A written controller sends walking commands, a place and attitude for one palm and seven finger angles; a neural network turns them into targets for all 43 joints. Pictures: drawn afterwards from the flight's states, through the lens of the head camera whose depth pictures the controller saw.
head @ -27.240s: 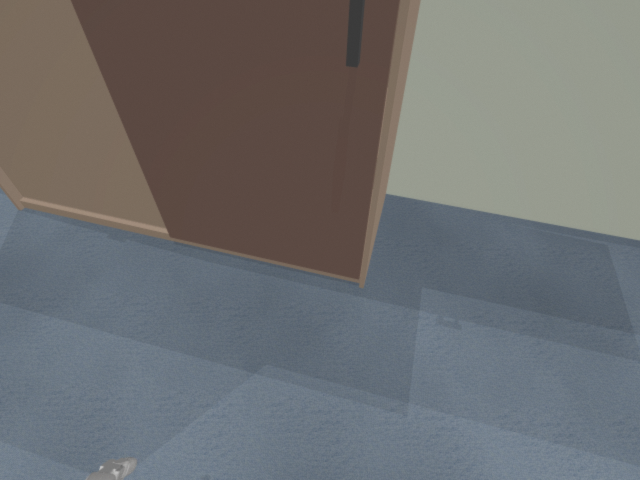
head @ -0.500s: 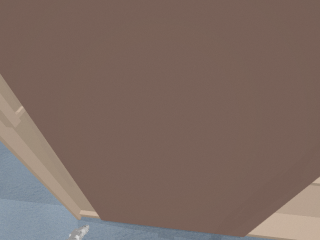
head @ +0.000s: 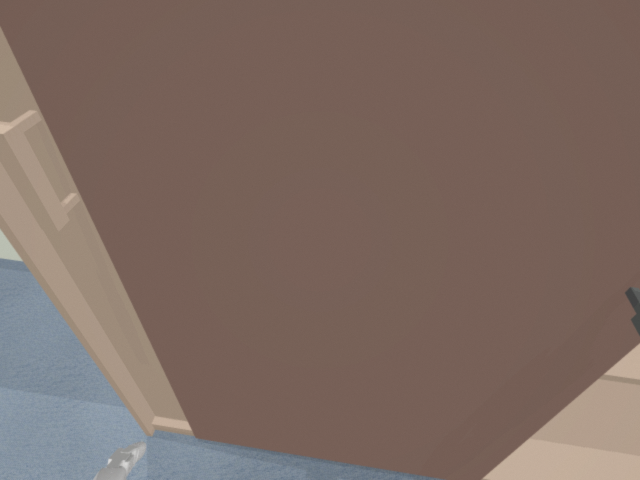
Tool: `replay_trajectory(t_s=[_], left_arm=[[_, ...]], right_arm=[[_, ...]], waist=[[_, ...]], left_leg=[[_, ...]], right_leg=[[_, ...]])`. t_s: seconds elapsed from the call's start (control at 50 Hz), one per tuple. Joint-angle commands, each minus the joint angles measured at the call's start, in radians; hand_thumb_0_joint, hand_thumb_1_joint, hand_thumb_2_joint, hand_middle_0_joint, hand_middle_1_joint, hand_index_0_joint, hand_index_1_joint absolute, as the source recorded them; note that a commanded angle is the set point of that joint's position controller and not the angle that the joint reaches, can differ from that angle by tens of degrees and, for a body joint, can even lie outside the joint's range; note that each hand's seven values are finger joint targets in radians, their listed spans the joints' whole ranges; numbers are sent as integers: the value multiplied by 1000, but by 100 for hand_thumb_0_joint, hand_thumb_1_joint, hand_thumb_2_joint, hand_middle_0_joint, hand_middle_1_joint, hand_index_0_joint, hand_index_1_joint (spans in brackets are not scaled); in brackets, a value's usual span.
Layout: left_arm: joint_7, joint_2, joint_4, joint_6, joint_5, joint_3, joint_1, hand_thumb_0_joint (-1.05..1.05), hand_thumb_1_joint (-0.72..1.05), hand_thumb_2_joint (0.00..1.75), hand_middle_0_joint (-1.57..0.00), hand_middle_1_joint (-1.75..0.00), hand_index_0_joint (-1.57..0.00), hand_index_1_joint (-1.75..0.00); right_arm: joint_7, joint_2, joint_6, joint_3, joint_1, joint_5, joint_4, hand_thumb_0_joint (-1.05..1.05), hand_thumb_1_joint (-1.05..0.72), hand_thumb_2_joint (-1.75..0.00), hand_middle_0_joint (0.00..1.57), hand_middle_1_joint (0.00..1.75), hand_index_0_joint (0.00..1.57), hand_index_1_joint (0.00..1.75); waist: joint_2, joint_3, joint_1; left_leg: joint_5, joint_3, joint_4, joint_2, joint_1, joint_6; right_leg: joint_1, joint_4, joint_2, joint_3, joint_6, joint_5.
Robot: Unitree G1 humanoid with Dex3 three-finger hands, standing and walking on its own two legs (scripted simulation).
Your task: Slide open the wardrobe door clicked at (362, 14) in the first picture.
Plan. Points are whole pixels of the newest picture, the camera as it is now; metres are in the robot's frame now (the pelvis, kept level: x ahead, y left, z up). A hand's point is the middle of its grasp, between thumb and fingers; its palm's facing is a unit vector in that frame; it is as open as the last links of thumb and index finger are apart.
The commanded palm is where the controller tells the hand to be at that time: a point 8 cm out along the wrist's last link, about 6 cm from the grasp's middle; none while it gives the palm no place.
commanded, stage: stop walking and hold the door there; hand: right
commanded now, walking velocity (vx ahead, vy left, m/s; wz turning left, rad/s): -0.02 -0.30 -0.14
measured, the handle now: out of the picture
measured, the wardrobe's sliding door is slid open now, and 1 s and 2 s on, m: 0.63 0.63 0.63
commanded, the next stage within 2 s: loosen the grip on the handle in 1.50 s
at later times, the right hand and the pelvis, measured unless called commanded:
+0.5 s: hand out of the picture +0.28 -0.35 +0.14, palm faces +0.39 +0.89 -0.25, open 5.5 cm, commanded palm +0.25 -0.38 +0.10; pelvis -0.07 -0.11 -0.01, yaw -4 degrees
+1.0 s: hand out of the picture +0.28 -0.34 +0.15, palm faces +0.31 +0.94 -0.14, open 5.8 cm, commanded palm +0.25 -0.38 +0.10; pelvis -0.11 -0.12 +0.00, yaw -3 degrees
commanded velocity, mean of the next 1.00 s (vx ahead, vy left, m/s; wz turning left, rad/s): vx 0.08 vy -0.01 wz -0.04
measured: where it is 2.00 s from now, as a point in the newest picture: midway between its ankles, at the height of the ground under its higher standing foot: outside the picture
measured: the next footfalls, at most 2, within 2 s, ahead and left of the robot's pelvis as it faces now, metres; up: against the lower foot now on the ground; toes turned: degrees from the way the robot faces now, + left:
right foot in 0.50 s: -0.07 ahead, -0.30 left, +0.00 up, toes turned -12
left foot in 0.80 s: -0.05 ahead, -0.06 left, +0.00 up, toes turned +2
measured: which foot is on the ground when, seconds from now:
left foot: down 0.00-0.52, up 0.54-0.78, down 0.80-1.00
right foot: down 0.00-0.06, up 0.08-0.48, down 0.50-0.82, up 0.84-1.00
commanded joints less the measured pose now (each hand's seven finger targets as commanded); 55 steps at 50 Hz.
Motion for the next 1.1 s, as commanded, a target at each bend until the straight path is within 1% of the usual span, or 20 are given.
replay_trajectory(t_s=[0.0, 0.1, 0.16, 0.24, 0.4, 0.48, 0.5, 0.52, 0.54, 0.58, 0.6, 0.68, 0.74, 0.78, 0.8, 0.82, 0.86, 0.9, 1.02, 1.08], left_arm=[[-3, 143, -132, -38, 6, 52, -102, 0, 90, 90, -20, -30, -20, -30], [-19, 152, -123, -23, 8, 59, -103, 0, 90, 90, -20, -30, -20, -30], [-16, 157, -107, -12, 29, 52, -118, 0, 90, 90, -20, -30, -20, -30], [-3, 137, -117, -13, 24, 49, -146, 0, 90, 90, -20, -30, -20, -30], [1, 89, -145, 0, 27, 52, -154, 0, 90, 90, -20, -30, -20, -30], [13, 104, -164, -2, 7, 67, -126, 0, 90, 90, -20, -30, -20, -30], [3, 115, -172, 0, 0, 74, -103, 0, 90, 90, -20, -30, -20, -30], [-6, 71, -179, 16, 7, 44, -176, 0, 90, 90, -20, -30, -20, -30], [-4, 63, -171, 26, 14, 36, -171, 0, 90, 90, -20, -30, -20, -30], [-15, 59, -166, 48, 10, 20, -148, 0, 90, 90, -20, -30, -20, -30], [-22, 66, -163, 58, 7, 21, -127, 0, 90, 90, -20, -30, -20, -30], [-32, 59, -152, 77, 22, -9, -117, 0, 90, 90, -20, -30, -20, -30], [-34, 72, -146, 62, 18, -16, -96, 0, 90, 90, -20, -30, -20, -30], [-34, 52, -139, 35, 4, -11, -89, 0, 90, 90, -20, -30, -20, -30], [-37, 55, -149, 29, 0, 2, -73, 0, 90, 90, -20, -30, -20, -30], [-45, 78, -157, 19, 10, 12, -89, 0, 90, 90, -20, -30, -20, -30], [-41, 52, -115, -8, 16, -13, -104, 0, 90, 90, -20, -30, -20, -30], [-29, 57, -101, -13, 28, -17, -103, 0, 90, 90, -20, -30, -20, -30], [-16, 86, -144, -23, 16, 8, -118, 0, 90, 90, -20, -30, -20, -30], [-26, 123, -163, -12, -8, 18, -119, 0, 90, 90, -20, -30, -20, -30]], right_arm=[[28, -175, 16, 47, -163, -41, 12, 0, -90, -90, 45, 140, 45, 140], [30, -185, 7, 41, -229, -36, 17, 0, -90, -90, 45, 140, 45, 140], [26, -361, -11, -142, -171, -65, 121, 0, -90, -90, 45, 140, 45, 140], [47, -283, -17, -69, -207, -60, 125, 0, -90, -90, 45, 140, 45, 140], [44, -109, 24, 82, -384, -45, 7, 0, -90, -90, 45, 140, 45, 140], [53, 69, 22, 263, -514, -40, -171, 0, -90, -90, 45, 140, 45, 140], [74, 134, 34, 324, -469, -46, -137, 0, -90, -90, 45, 140, 45, 140], [80, 231, 40, 420, -530, -28, -155, 0, -90, -90, 45, 140, 45, 140], [57, 58, 39, 302, -572, -44, -208, 0, -90, -90, 45, 140, 45, 140], [59, 136, 35, 354, -526, -27, -146, 0, -90, -90, 45, 140, 45, 140], [63, 135, 38, 353, -550, -29, -140, 0, -90, -90, 45, 140, 45, 140], [75, 125, 58, 362, -630, -36, -105, 0, -90, -90, 45, 140, 45, 140], [85, 32, 56, 297, -660, -53, -62, 0, -90, -90, 45, 140, 45, 140], [78, -24, 62, 254, -712, -53, -19, 0, -90, -90, 45, 140, 45, 140], [76, -5, 75, 265, -714, -28, 7, 0, -90, -90, 45, 140, 45, 140], [85, 76, 69, 323, -746, -5, -9, 0, -90, -90, 45, 140, 45, 140], [78, 82, 59, 299, -755, -1, 55, 0, -90, -90, 45, 140, 45, 140], [66, 2, 38, 222, -717, -18, 105, 0, -90, -90, 45, 140, 45, 140], [73, 75, 47, 285, -681, -8, 65, 0, -90, -90, 45, 140, 45, 140], [83, 84, 61, 312, -670, -8, 53, 0, -90, -90, 45, 140, 45, 140]], waist=[[81, 6, 25], [173, 6, 12], [146, -1, -11], [187, -30, -19], [392, -94, -14], [49, -132, -2], [58, -134, -3], [-288, -63, 44], [-377, -27, 31], [-130, 14, 21], [-95, 1, 18], [-184, -43, -2], [-80, -134, -19], [151, -194, 29], [321, -178, 15], [367, -133, 2], [191, -47, 12], [138, -54, -1], [148, -109, -6], [79, -116, -5]], left_leg=[[-1, -301, -195, 241, -20, 18], [198, -362, -202, 440, 3, 115], [420, -234, -125, 425, 61, 92], [593, -177, -67, 432, 124, 73], [100, -107, -69, 362, 22, 9], [4, -20, 272, 129, -45, -38], [-38, -24, 361, 86, -148, -32], [-230, 69, 526, 102, -211, -70], [-279, 34, 725, 95, -271, -65], [-288, 11, 825, 96, -305, -44], [-299, 13, 800, 93, -336, -41], [-246, -16, 411, 101, -206, -24], [50, 6, -76, 57, 78, -22], [326, -169, -97, 213, 290, 47], [446, -351, -110, 326, 285, 138], [418, -377, -138, 344, 194, 131], [372, -260, -111, 347, 88, 191], [341, -155, -90, 295, 69, 145], [427, -167, -40, 226, 185, 35], [324, -184, -16, 178, 161, -38]], right_leg=[[-27, 28, -116, 137, -1, -30], [-102, 306, -71, 155, 21, -172], [-151, 350, -74, 136, 31, -175], [-162, 375, -69, 74, 55, -217], [-22, 124, -60, -66, 57, -135], [162, -162, -195, -80, 29, 295], [203, -102, -232, -68, 9, 442], [107, -144, -334, 44, -53, 332], [52, -189, -395, 160, -136, 275], [27, -132, -415, 175, -190, 336], [81, -93, -417, 137, -184, 380], [125, -23, -403, 108, -139, 426], [114, 201, -339, 87, -75, 450], [-72, 393, -204, 2, -10, 131], [-181, 577, -80, 15, 27, -151], [-180, 694, -62, 89, 28, -196], [-210, 726, -90, 92, 37, -196], [-172, 597, -86, 45, 36, -189], [32, -42, -80, -3, 40, 107], [94, -67, -186, 60, 11, 381]])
